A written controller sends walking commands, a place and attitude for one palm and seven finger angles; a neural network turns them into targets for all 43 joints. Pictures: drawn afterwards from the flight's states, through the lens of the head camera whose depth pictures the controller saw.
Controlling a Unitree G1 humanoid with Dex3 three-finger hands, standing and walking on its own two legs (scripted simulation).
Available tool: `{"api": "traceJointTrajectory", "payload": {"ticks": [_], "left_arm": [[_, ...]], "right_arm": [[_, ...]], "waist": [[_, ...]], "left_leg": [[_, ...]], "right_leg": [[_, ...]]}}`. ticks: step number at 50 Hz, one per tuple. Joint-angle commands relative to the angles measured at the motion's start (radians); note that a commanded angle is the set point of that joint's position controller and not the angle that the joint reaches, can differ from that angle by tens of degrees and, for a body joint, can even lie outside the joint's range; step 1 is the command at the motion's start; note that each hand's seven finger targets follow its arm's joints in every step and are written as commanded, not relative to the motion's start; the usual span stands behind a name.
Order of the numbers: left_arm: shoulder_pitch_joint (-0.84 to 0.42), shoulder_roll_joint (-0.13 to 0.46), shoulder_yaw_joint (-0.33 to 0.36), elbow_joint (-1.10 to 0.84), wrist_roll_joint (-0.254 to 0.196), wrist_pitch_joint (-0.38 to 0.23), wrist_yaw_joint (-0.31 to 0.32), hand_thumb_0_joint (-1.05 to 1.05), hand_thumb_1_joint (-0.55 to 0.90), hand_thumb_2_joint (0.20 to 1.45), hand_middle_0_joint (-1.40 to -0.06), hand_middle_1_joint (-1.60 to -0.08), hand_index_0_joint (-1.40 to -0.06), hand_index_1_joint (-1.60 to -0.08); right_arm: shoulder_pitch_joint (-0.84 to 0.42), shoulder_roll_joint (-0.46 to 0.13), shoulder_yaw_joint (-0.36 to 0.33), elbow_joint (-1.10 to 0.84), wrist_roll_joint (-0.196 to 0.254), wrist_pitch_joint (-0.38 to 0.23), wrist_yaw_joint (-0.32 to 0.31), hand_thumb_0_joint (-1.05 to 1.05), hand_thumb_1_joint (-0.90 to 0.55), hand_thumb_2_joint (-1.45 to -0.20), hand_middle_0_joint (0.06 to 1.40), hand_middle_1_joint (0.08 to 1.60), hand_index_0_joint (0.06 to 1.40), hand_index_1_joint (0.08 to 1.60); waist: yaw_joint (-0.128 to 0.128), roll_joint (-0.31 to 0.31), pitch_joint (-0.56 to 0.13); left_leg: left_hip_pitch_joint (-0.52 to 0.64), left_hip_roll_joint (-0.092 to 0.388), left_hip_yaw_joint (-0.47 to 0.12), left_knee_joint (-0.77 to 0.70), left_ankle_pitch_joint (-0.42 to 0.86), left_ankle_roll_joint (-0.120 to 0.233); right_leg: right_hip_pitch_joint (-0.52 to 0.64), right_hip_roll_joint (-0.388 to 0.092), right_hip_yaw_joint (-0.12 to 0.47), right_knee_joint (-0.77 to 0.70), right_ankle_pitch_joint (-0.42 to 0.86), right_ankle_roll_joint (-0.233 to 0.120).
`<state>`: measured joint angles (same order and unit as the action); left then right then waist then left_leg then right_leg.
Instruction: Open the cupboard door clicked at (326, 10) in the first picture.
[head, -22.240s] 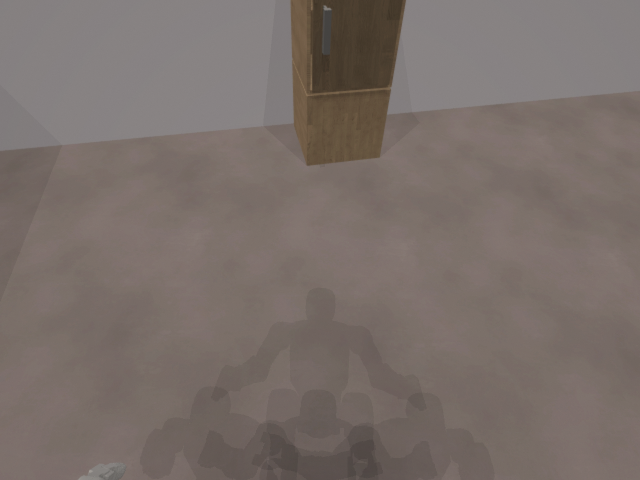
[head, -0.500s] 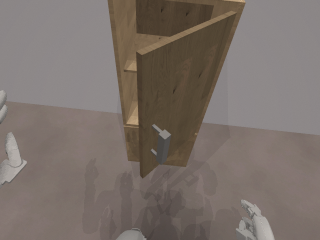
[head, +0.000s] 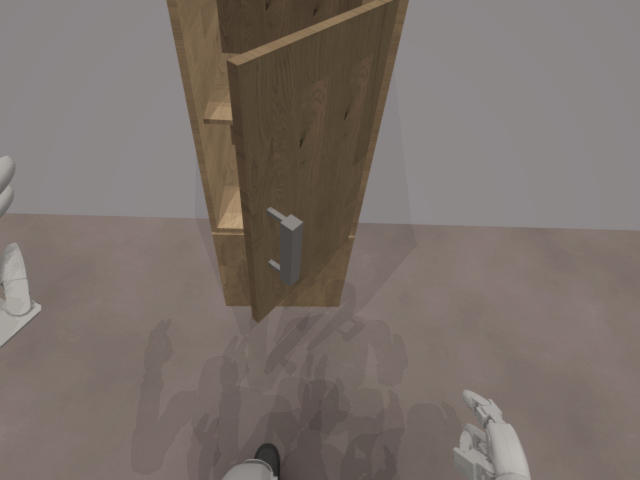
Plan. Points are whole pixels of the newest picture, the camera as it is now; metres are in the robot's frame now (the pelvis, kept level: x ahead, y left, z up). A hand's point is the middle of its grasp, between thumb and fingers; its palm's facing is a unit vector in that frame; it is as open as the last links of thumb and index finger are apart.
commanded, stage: stop stepping back and stand still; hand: left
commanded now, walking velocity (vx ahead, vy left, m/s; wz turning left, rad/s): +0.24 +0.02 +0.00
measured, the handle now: (281, 246) +0.51 +0.08 -0.07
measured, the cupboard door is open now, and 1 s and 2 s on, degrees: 49 49 49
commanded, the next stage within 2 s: let the arm hang, fingers relaxed in 0.78 s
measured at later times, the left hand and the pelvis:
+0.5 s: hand out of the picture +0.12 +0.26 +0.19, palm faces +0.41 -0.77 -0.48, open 7.4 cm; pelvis -0.07 +0.00 +0.02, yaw +2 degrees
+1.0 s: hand (30, 462) +0.14 +0.29 +0.03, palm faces +0.21 -0.86 -0.47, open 7.4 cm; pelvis -0.07 +0.03 +0.01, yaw +4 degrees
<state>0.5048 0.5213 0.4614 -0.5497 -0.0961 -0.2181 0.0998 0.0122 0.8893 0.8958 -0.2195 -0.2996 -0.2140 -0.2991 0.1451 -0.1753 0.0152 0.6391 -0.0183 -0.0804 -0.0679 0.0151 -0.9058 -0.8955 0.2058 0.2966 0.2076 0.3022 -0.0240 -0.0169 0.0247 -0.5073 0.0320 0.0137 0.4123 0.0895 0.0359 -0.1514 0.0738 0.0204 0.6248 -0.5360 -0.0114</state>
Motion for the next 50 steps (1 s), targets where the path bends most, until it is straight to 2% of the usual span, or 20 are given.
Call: {"api": "traceJointTrajectory", "payload": {"ticks": [1, 2, 3, 4, 6, 10, 12, 13, 15, 18, 24, 27, 28, 32, 35, 40, 43, 44, 47, 50], "left_arm": [[0.146, 0.143, 0.185, -0.181, -0.024, -0.054, 0.034, 0.0, 0.9, 0.9, -0.2, -0.3, -0.2, -0.3], [0.179, 0.164, 0.183, -0.195, -0.014, -0.05, 0.037, 0.0, 0.9, 0.9, -0.2, -0.3, -0.2, -0.3], [0.184, 0.204, 0.212, -0.237, -0.012, -0.04, 0.048, 0.0, 0.9, 0.9, -0.2, -0.3, -0.2, -0.3], [0.164, 0.156, 0.178, -0.181, 0.012, -0.01, 0.055, 0.0, 0.9, 0.9, -0.2, -0.3, -0.2, -0.3], [0.05, 0.093, 0.109, -0.144, 0.037, -0.008, 0.064, 0.0, 0.9, 0.9, -0.2, -0.3, -0.2, -0.3], [-0.109, 0.064, 0.036, -0.086, 0.072, -0.032, 0.088, 0.0, 0.9, 0.9, -0.2, -0.3, -0.2, -0.3], [-0.136, 0.081, 0.039, -0.168, 0.075, -0.049, 0.092, 0.0, 0.9, 0.9, -0.2, -0.3, -0.2, -0.3], [-0.082, 0.089, 0.05, -0.136, 0.074, -0.04, 0.093, 0.0, 0.9, 0.9, -0.2, -0.3, -0.2, -0.3], [-0.105, 0.105, 0.056, -0.264, 0.064, -0.044, 0.073, 0.0, 0.9, 0.9, -0.2, -0.3, -0.2, -0.3], [-0.008, 0.092, 0.083, -0.258, 0.057, -0.042, 0.081, 0.0, 0.9, 0.9, -0.2, -0.3, -0.2, -0.3], [0.103, 0.06, 0.088, -0.105, 0.049, -0.005, 0.073, 0.0, 0.9, 0.9, -0.2, -0.3, -0.2, -0.3], [0.046, 0.072, 0.077, -0.063, 0.045, 0.02, 0.069, 0.0, 0.9, 0.9, -0.2, -0.3, -0.2, -0.3], [0.01, 0.063, 0.064, -0.056, 0.045, 0.02, 0.074, 0.0, 0.9, 0.9, -0.2, -0.3, -0.2, -0.3], [-0.13, 0.057, 0.023, -0.036, 0.072, -0.024, 0.078, 0.0, 0.9, 0.9, -0.2, -0.3, -0.2, -0.3], [-0.122, 0.049, 0.012, -0.09, 0.066, -0.03, 0.084, 0.0, 0.9, 0.9, -0.2, -0.3, -0.2, -0.3], [-0.001, 0.079, 0.085, -0.149, 0.061, -0.049, 0.077, 0.0, 0.9, 0.9, -0.2, -0.3, -0.2, -0.3], [0.022, 0.076, 0.087, -0.15, 0.059, -0.058, 0.073, 0.0, 0.9, 0.9, -0.2, -0.3, -0.2, -0.3], [-0.055, -0.135, -0.344, 0.649, 0.144, 0.111, -0.074, 0.0, 0.9, 0.9, -0.2, -0.3, -0.2, -0.3], [-0.109, -0.195, -0.366, 0.78, 0.131, 0.211, -0.103, 0.0, 0.9, 0.9, -0.2, -0.3, -0.2, -0.3], [-0.198, -0.137, -0.374, 0.965, 0.13, 0.203, -0.103, 0.0, 0.9, 0.9, -0.2, -0.3, -0.2, -0.3]], "right_arm": [[-0.095, -0.154, -0.071, -0.179, -0.002, -0.05, 0.006, 0.0, -0.9, -0.9, 0.2, 0.3, 0.2, 0.3], [-0.076, -0.145, -0.075, -0.183, 0.023, -0.041, 0.012, 0.0, -0.9, -0.9, 0.2, 0.3, 0.2, 0.3], [-0.065, -0.152, -0.085, -0.178, 0.027, -0.032, 0.015, 0.0, -0.9, -0.9, 0.2, 0.3, 0.2, 0.3], [-0.039, -0.148, -0.088, -0.147, 0.009, -0.016, 0.009, 0.0, -0.9, -0.9, 0.2, 0.3, 0.2, 0.3], [-0.043, -0.126, -0.059, -0.143, 0.01, -0.021, -0.004, 0.0, -0.9, -0.9, 0.2, 0.3, 0.2, 0.3], [-0.009, -0.165, -0.057, -0.102, 0.013, -0.102, -0.054, 0.0, -0.9, -0.9, 0.2, 0.3, 0.2, 0.3], [0.001, -0.197, -0.069, -0.129, 0.019, -0.127, -0.055, 0.0, -0.9, -0.9, 0.2, 0.3, 0.2, 0.3], [0.01, -0.195, -0.067, -0.139, 0.025, -0.135, -0.052, 0.0, -0.9, -0.9, 0.2, 0.3, 0.2, 0.3], [0.02, -0.144, -0.049, -0.127, 0.007, -0.139, -0.031, 0.0, -0.9, -0.9, 0.2, 0.3, 0.2, 0.3], [0.022, -0.139, -0.053, -0.124, 0.006, -0.164, -0.008, 0.0, -0.9, -0.9, 0.2, 0.3, 0.2, 0.3], [-0.02, -0.14, -0.041, -0.152, 0.003, -0.094, -0.008, 0.0, -0.9, -0.9, 0.2, 0.3, 0.2, 0.3], [-0.015, -0.137, -0.06, -0.146, 0.007, -0.055, -0.008, 0.0, -0.9, -0.9, 0.2, 0.3, 0.2, 0.3], [-0.019, -0.142, -0.057, -0.134, 0.007, -0.053, -0.006, 0.0, -0.9, -0.9, 0.2, 0.3, 0.2, 0.3], [-0.026, -0.13, -0.038, -0.12, 0.013, -0.08, -0.017, 0.0, -0.9, -0.9, 0.2, 0.3, 0.2, 0.3], [-0.022, -0.144, -0.047, -0.126, 0.012, -0.103, -0.028, 0.0, -0.9, -0.9, 0.2, 0.3, 0.2, 0.3], [-0.006, -0.151, -0.049, -0.144, 0.018, -0.1, -0.022, 0.0, -0.9, -0.9, 0.2, 0.3, 0.2, 0.3], [-0.005, -0.155, -0.057, -0.148, 0.022, -0.108, -0.016, 0.0, -0.9, -0.9, 0.2, 0.3, 0.2, 0.3], [-0.047, -0.326, -0.106, 0.069, 0.021, -0.118, 0.071, 0.0, -0.9, -0.9, 0.2, 0.3, 0.2, 0.3], [0.042, -0.224, -0.071, 0.071, 0.004, -0.01, 0.067, 0.0, -0.9, -0.9, 0.2, 0.3, 0.2, 0.3], [0.009, -0.229, -0.057, 0.098, -0.007, 0.018, 0.064, 0.0, -0.9, -0.9, 0.2, 0.3, 0.2, 0.3]], "waist": [[0.051, 0.238, -0.193], [0.029, -0.006, -0.164], [0.044, -0.247, -0.137], [0.021, -0.218, -0.033], [-0.009, -0.058, 0.019], [0.005, 0.065, -0.016], [0.032, 0.158, -0.098], [0.037, 0.093, -0.159], [0.012, 0.299, -0.171], [0.02, 0.201, -0.144], [0.005, 0.162, -0.064], [0.015, -0.197, -0.011], [0.013, -0.198, 0.005], [0.014, -0.064, -0.014], [0.021, -0.014, -0.021], [0.028, 0.169, -0.086], [0.027, 0.137, -0.114], [-0.007, 0.102, -0.052], [0.028, 0.026, -0.117], [0.037, -0.197, -0.129]], "left_leg": [[0.023, 0.081, -0.082, -0.171, -0.554, -0.041], [0.181, -0.051, 0.03, 0.21, -0.481, -0.086], [0.249, -0.133, -0.008, 0.615, -0.45, -0.113], [0.085, -0.078, -0.062, 0.781, -0.422, -0.097], [0.061, 0.01, -0.058, 0.653, -0.414, -0.072], [0.314, -0.006, -0.001, 0.047, -0.343, -0.02], [0.391, 0.109, -0.141, -0.001, -0.1, 0.024], [0.46, 0.135, -0.165, 0.045, 0.158, 0.028], [0.429, 0.167, -0.27, -0.118, 0.13, 0.004], [0.343, 0.204, -0.278, -0.174, -0.232, 0.072], [0.05, 0.085, -0.094, -0.138, -0.669, -0.009], [0.057, -0.024, -0.005, 0.38, -0.478, -0.043], [-0.005, -0.024, -0.02, 0.513, -0.47, -0.042], [0.105, 0.005, 0.016, 0.306, -0.426, -0.021], [0.299, -0.01, 0.036, 0.072, -0.351, -0.003], [0.309, 0.099, -0.106, -0.016, -0.061, 0.026], [0.293, 0.084, -0.06, 0.02, 0.024, 0.001], [0.198, 0.074, -0.045, 0.15, 0.152, 0.007], [0.169, 0.106, -0.106, 0.084, -0.035, 0.031], [0.177, 0.07, -0.101, 0.101, -0.056, 0.021]], "right_leg": [[0.095, 0.009, -0.046, -0.17, -0.016, -0.045], [-0.201, -0.173, 0.144, -0.429, -0.155, -0.068], [-0.519, -0.399, 0.41, -0.574, -0.347, -0.165], [-0.548, -0.417, 0.369, -0.542, -0.278, -0.203], [-0.442, -0.301, 0.167, -0.431, 0.013, -0.121], [-0.213, -0.201, 0.078, -0.269, 0.265, -0.041], [-0.14, -0.108, 0.037, -0.154, 0.379, 0.014], [-0.122, -0.084, 0.004, -0.094, 0.492, 0.019], [-0.163, -0.042, -0.038, 0.085, 0.085, 0.038], [-0.136, -0.065, -0.004, 0.084, 0.094, 0.03], [0.096, -0.056, -0.065, -0.239, 0.145, -0.015], [-0.182, -0.326, 0.396, -0.504, -0.236, -0.157], [-0.17, -0.376, 0.443, -0.513, -0.156, -0.192], [-0.111, -0.306, 0.172, -0.375, 0.213, -0.129], [-0.147, -0.247, 0.117, -0.33, 0.181, -0.074], [-0.045, -0.102, -0.013, -0.152, 0.424, 0.015], [0.017, -0.104, -0.014, -0.156, 0.534, 0.015], [-0.078, -0.174, -0.052, -0.017, 0.697, -0.002], [-0.071, -0.15, -0.038, -0.049, 0.407, -0.008], [-0.009, -0.188, 0.011, -0.126, 0.495, -0.027]]}}
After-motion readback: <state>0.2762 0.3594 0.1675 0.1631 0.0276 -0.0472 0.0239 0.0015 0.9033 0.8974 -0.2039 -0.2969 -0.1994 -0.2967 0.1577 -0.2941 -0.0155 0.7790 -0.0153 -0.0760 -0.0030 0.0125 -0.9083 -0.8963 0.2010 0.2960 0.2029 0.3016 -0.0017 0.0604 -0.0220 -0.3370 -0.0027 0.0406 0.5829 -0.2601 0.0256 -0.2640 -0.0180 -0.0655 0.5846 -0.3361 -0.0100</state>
